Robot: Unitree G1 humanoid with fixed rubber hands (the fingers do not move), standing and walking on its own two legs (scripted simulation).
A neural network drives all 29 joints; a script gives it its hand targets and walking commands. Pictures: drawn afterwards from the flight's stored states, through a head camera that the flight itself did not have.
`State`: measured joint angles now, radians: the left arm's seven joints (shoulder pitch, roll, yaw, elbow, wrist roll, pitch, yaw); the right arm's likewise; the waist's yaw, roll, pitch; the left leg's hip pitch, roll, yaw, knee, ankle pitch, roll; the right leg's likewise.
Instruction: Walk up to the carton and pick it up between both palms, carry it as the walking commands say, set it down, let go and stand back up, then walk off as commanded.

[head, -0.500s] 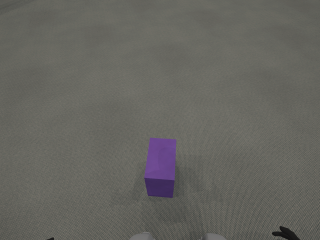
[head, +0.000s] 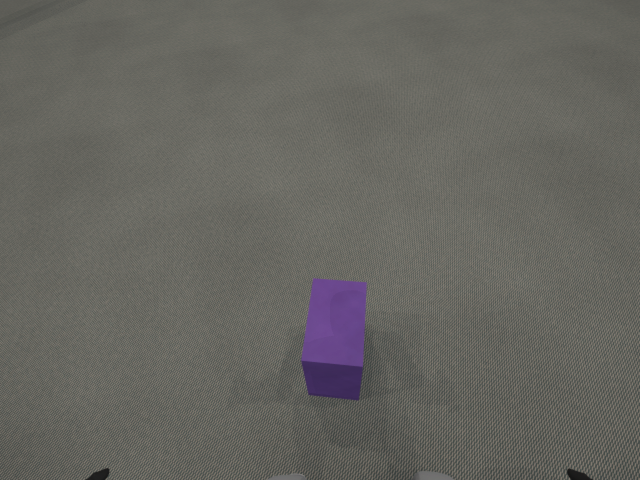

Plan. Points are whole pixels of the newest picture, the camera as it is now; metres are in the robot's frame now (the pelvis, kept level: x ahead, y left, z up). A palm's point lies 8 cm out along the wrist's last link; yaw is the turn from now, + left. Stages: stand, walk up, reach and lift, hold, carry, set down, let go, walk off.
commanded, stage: walk up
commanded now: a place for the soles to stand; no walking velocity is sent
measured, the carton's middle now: (336, 341) +0.55 +0.00 -0.61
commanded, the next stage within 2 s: none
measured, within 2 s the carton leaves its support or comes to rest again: neither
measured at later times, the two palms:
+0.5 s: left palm out of the picture +0.05 +0.32 -0.09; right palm out of the picture +0.07 -0.31 -0.12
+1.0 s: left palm out of the picture +0.00 +0.35 -0.10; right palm out of the picture +0.13 -0.28 -0.11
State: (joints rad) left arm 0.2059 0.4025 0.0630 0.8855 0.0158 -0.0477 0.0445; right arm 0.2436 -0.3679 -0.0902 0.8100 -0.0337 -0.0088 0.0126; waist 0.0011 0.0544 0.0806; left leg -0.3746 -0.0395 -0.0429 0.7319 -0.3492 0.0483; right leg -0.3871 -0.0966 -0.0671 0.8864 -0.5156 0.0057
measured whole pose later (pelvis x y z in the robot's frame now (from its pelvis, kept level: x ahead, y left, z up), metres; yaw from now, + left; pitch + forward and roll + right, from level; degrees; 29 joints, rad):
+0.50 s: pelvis -0.01 -0.01 +0.00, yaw +1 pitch -1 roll -1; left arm 0.19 0.40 0.06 0.95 0.02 -0.06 0.04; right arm 0.23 -0.37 -0.09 0.84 -0.03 0.01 0.02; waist 0.00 0.06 0.11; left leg -0.40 -0.04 -0.04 0.76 -0.34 0.04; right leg -0.31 -0.09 -0.05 0.69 -0.36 0.03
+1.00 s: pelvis +0.01 +0.02 -0.01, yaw +1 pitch +0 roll -2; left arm 0.39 0.41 0.06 0.94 0.02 -0.10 0.06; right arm 0.19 -0.39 -0.10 0.77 -0.04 0.01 0.09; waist 0.00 0.06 0.10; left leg -0.52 0.01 -0.04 0.90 -0.46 0.04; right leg -0.28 -0.10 -0.05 0.72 -0.42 0.01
